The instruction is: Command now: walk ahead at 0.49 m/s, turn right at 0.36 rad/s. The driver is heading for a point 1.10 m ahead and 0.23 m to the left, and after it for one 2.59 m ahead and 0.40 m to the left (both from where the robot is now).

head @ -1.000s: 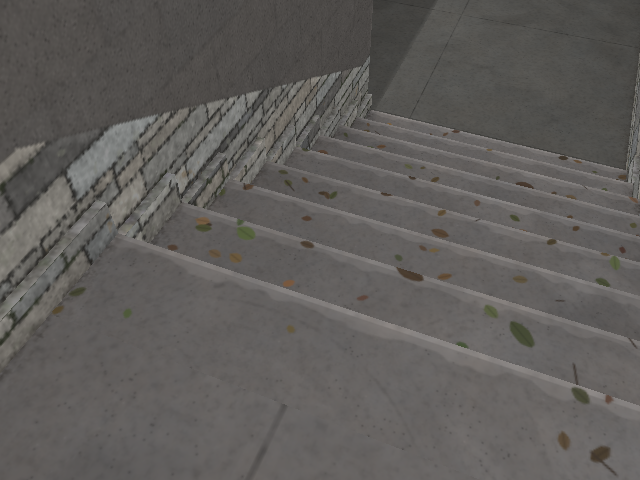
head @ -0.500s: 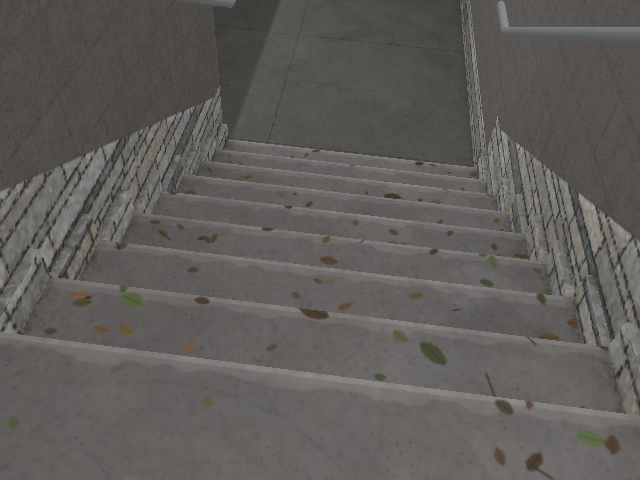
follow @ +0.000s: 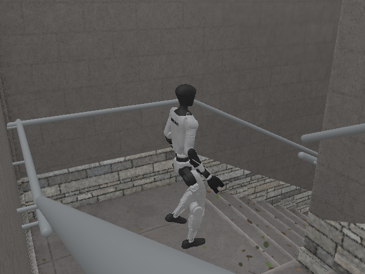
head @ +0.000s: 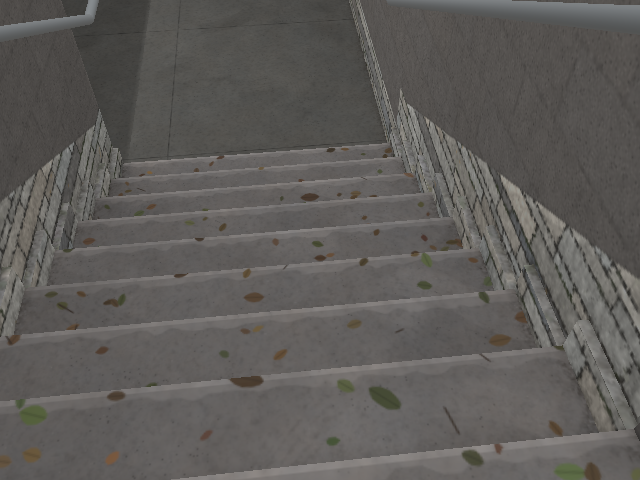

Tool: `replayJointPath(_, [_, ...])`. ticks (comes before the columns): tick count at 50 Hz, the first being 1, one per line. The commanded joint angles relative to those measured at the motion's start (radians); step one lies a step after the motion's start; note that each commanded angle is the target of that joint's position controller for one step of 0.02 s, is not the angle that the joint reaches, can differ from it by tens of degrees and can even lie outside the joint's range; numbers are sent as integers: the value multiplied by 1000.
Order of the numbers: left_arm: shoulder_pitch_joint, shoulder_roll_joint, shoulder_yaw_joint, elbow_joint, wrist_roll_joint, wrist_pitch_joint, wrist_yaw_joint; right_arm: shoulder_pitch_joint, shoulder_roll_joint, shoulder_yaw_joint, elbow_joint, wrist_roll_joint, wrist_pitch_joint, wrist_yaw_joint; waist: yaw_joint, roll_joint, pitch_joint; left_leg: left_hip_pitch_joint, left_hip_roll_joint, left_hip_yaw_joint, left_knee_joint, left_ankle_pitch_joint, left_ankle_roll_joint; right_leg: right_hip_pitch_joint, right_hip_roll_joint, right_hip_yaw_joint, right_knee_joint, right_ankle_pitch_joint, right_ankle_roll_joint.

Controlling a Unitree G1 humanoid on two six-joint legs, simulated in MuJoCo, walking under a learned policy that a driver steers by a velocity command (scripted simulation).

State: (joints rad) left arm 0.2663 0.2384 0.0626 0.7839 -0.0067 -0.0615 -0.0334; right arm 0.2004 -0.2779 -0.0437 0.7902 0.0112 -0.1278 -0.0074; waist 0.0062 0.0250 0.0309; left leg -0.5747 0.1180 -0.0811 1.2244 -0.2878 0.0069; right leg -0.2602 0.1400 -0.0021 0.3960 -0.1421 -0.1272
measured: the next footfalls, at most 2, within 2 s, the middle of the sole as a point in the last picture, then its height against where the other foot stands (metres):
left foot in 0.34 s outside the picture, level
right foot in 1.00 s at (349, 418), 0.15 m lower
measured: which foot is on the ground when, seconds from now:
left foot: up 0.00-0.32, down 0.34-1.00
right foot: down 0.00-0.36, up 0.38-0.98, down 1.00-1.00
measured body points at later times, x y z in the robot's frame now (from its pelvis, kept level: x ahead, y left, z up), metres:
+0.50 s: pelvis +0.27 +0.08 +0.00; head +0.29 +0.09 +0.45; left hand +0.33 +0.36 -0.13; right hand +0.39 -0.17 -0.11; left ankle +0.32 +0.15 -0.74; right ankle +0.23 -0.07 -0.65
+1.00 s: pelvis +0.52 +0.04 -0.09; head +0.51 +0.04 +0.36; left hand +0.63 +0.35 -0.15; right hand +0.61 -0.22 -0.21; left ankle +0.32 +0.15 -0.73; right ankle +0.68 -0.02 -0.83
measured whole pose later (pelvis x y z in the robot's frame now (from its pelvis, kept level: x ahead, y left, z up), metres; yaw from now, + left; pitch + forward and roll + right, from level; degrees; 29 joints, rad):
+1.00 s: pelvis +0.52 +0.04 -0.09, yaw +21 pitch +1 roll +4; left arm 0.11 0.27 0.06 0.65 0.01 -0.10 -0.04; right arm 0.49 -0.24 -0.05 0.73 0.03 0.03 -0.11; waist -0.06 -0.07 -0.05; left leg -0.21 -0.22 -0.28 1.04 -0.80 0.04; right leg -0.38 -0.02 0.16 0.31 0.55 0.00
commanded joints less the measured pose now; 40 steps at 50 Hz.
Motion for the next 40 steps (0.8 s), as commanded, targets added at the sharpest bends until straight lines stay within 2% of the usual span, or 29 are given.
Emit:
replayJointPath(1, [-13, 110, 19, -53, 2, -30, 14, 100, -59, -18, -39, -22, 26, -11, -44, -43, -21, -20, 33, 33, -113, 116, -45, -52, -260, 222, -213, 242, -187])
replayJointPath(4, [70, 121, 18, -17, -2, -23, 32, -25, -49, -11, -85, -24, 26, -15, 11, -67, 3, -78, 24, 43, -342, 308, -45, -11, -237, 190, -193, 240, -146])
replayJointPath(6, [108, 138, 18, 2, -12, -19, 42, -86, -37, -4, -105, -17, 23, -9, 43, -79, 1, -85, 4, 37, -489, 406, -37, 40, -242, 198, -170, 142, -124])
replayJointPath(8, [125, 152, 17, 10, -16, -19, 45, -168, -45, -5, -137, -17, 14, 10, 76, -78, 10, -80, -25, 47, -587, 451, -23, 70, -257, 218, -150, 107, -111])
replayJointPath(11, [159, 159, 11, 36, -9, -13, 46, -213, -46, -2, -172, -6, 3, 39, 96, -104, 10, -115, -41, 56, -628, 390, 12, 175, -317, 230, -96, 135, -109])
replayJointPath(12, [171, 160, 11, 44, 3, -10, 42, -205, -45, -2, -180, -2, 1, 46, 86, -115, -12, -68, -60, 72, -597, 350, 26, 181, -323, 215, -68, 227, -108])
replayJointPath(14, [155, 160, 12, 49, 6, 0, 36, -153, -70, -11, -181, 5, 3, 55, 55, -128, -10, -25, -77, 86, -606, 230, 66, 221, -347, 198, -25, 359, -87])
replayJointPath(15, [129, 173, 14, 47, 5, 3, 38, -94, -83, -17, -172, 4, 4, 56, 18, -133, -29, 52, -100, 99, -621, 178, 90, 228, -344, 178, 25, 491, -68])
replayJointPath(16, [97, 178, 13, 42, 4, 8, 43, 33, -104, -32, -138, 2, 4, 56, -48, -114, -90, 212, -139, 126, -659, 204, 117, 218, -310, 136, 150, 635, -46])
replayJointPath(17, [82, 177, 10, 26, 9, 9, 50, 191, -152, -49, -103, -2, 5, 52, -113, -34, -184, 427, -75, 22, -685, 323, 164, 128, -252, 73, 398, 577, -4])
replayJointPath(18, [221, 100, -12, 20, 32, -8, 49, 263, -227, -63, -108, -3, 13, 53, -63, 186, -324, 734, 123, -338, -694, 304, 286, -151, -130, 9, 784, 78, 62])
replayJointPath(19, [291, 62, -29, 35, 8, -31, 27, 301, -194, -55, -94, 13, 23, 61, -44, 338, -376, 878, 223, -733, -900, 10, 383, -428, -48, 87, 961, -407, 72])
replayJointPath(20, [181, 174, -1, 15, -21, -44, 21, 277, -124, -40, -102, 15, 30, 57, -72, 187, -233, 792, 202, -676, -933, -131, 332, -539, -115, 142, 1024, -348, 59])
replayJointPath(21, [61, 203, 7, -24, -22, -46, 23, 187, -114, -33, -135, 4, 40, 52, -66, 63, -119, 637, 169, -543, -944, -69, 297, -535, -150, 123, 987, -253, 57])
replayJointPath(22, [21, 189, 9, -33, -2, -40, 33, 129, -114, -28, -156, -10, 44, 55, -32, -27, -46, 481, 127, -444, -963, 69, 293, -491, -181, 116, 911, -193, 67])
replayJointPath(23, [38, 174, 13, -37, 12, -32, 41, 100, -101, -25, -169, -15, 41, 53, 2, -21, -45, 412, 89, -386, -973, 143, 284, -426, -212, 124, 827, -158, 76])
replayJointPath(25, [67, 147, 14, -40, 20, -16, 55, 85, -87, -22, -179, -12, 37, 49, 35, 14, -57, 356, 36, -321, -992, 233, 275, -354, -232, 120, 710, -136, 98])
replayJointPath(27, [31, 135, 14, -56, 28, -8, 65, 118, -106, -31, -171, -6, 36, 38, 24, 25, -54, 347, 20, -283, -992, 318, 280, -361, -224, 107, 598, -94, 121])
replayJointPath(28, [-25, 123, 11, -80, 35, -8, 65, 141, -120, -38, -162, -4, 43, 26, 7, 25, -50, 357, 14, -271, -987, 381, 277, -381, -215, 98, 526, -57, 131])
replayJointPath(29, [-54, 90, 0, -87, 44, -9, 63, 157, -133, -45, -151, -9, 53, 16, 1, 29, -74, 341, -2, -235, -963, 474, 271, -340, -200, 80, 491, 13, 143])
replayJointPath(30, [-72, 80, -4, -90, 46, -10, 61, 172, -134, -47, -144, -4, 64, 7, -5, 34, -89, 335, -25, -206, -932, 525, 255, -315, -185, 73, 446, 75, 145])
replayJointPath(31, [-15, 101, 6, -57, 53, -21, 50, 187, -149, -53, -141, -17, 66, -2, 4, 37, -155, 347, -17, -207, -857, 621, 251, -271, -182, 75, 540, 233, 135])
replayJointPath(32, [9, 124, 15, -44, 34, -21, 43, 192, -129, -48, -146, -7, 70, -4, 12, 19, -165, 365, -13, -235, -820, 620, 257, -314, -184, 93, 572, 219, 128])
replayJointPath(34, [-36, 126, 18, -70, 23, -27, 35, 199, -108, -43, -158, 6, 77, -4, 2, 41, -123, 392, -2, -325, -798, 495, 277, -421, -197, 111, 595, 149, 113])
replayJointPath(35, [-80, 122, 17, -92, 24, -33, 31, 210, -96, -39, -159, 5, 78, -4, -9, 46, -98, 413, 0, -359, -780, 453, 282, -468, -197, 119, 583, 130, 106])
replayJointPath(36, [-184, 155, 32, -132, 5, -47, 21, 346, -103, -43, -108, 9, 70, -14, -60, 71, -65, 602, 27, -460, -764, 309, 293, -684, -213, 199, 554, 129, 93])
replayJointPath(37, [-242, 164, 34, -157, -1, -61, 11, 391, -96, -45, -87, 13, 69, -21, -80, 74, -43, 717, 47, -508, -749, 250, 294, -814, -219, 227, 495, 96, 87])
replayJointPath(38, [-276, 166, 36, -168, 2, -74, 2, 405, -100, -46, -84, 16, 70, -29, -89, 80, -28, 755, 52, -541, -737, 232, 294, -862, -218, 243, 449, 93, 86])
replayJointPath(40, [-285, 162, 36, -167, 13, -87, -6, 375, -115, -48, -88, 15, 80, -51, -74, 91, -21, 686, 34, -530, -681, 349, 287, -806, -194, 232, 406, 148, 88])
